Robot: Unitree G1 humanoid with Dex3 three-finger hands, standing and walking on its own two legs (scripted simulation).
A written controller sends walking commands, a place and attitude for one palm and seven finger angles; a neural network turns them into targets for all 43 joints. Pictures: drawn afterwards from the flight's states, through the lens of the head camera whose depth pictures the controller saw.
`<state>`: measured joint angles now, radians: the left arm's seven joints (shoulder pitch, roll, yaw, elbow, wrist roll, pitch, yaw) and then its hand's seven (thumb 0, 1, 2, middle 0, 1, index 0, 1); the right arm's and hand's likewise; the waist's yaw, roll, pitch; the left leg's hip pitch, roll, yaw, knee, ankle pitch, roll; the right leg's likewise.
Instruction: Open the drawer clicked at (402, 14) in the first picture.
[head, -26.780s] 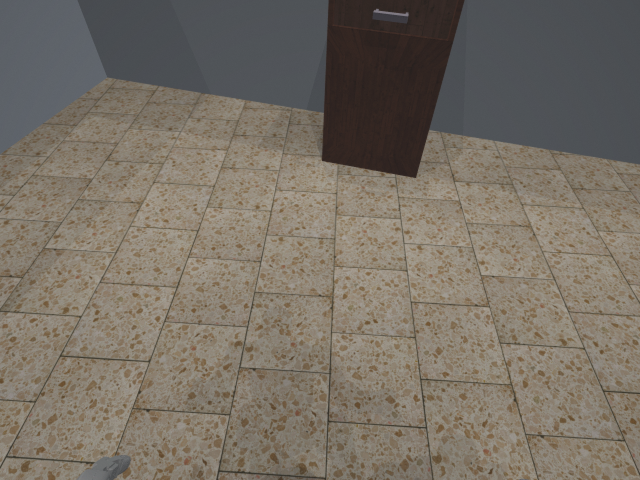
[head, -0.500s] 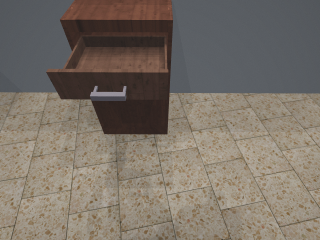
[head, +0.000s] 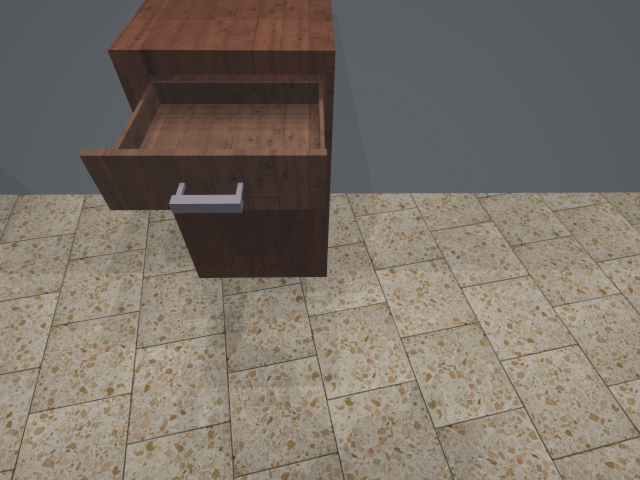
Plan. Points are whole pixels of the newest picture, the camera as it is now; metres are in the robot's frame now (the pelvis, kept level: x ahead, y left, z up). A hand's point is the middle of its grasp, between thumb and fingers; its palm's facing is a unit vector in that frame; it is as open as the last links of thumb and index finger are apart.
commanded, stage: look to check the result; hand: left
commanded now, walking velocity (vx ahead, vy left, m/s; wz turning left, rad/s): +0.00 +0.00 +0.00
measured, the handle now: (209, 195) +0.59 +0.25 -0.03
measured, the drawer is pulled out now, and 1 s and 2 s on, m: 0.29 0.29 0.29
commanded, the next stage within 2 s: stand and wait in 0.54 s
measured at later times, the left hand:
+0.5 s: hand out of the picture +0.04 +0.19 -0.17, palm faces +0.01 -0.97 -0.24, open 7.4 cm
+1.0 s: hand out of the picture +0.07 +0.21 -0.16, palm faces -0.01 -0.96 -0.29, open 7.4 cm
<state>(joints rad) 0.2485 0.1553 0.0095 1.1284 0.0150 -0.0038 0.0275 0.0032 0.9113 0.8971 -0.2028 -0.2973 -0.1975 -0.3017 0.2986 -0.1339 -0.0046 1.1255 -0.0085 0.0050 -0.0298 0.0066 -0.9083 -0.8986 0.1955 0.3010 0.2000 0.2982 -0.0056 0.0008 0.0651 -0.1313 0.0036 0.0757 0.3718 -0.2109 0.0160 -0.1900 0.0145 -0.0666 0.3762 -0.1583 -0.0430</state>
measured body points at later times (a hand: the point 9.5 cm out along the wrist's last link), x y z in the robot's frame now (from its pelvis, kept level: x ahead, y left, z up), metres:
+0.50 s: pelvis +0.01 -0.01 +0.00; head +0.03 -0.01 +0.45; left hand +0.04 +0.24 -0.15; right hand +0.03 -0.24 -0.16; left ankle +0.00 +0.11 -0.75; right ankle +0.03 -0.09 -0.75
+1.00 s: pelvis +0.02 -0.01 +0.00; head +0.04 -0.02 +0.45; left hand +0.07 +0.26 -0.14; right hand +0.04 -0.27 -0.15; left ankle +0.00 +0.11 -0.75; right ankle +0.03 -0.09 -0.75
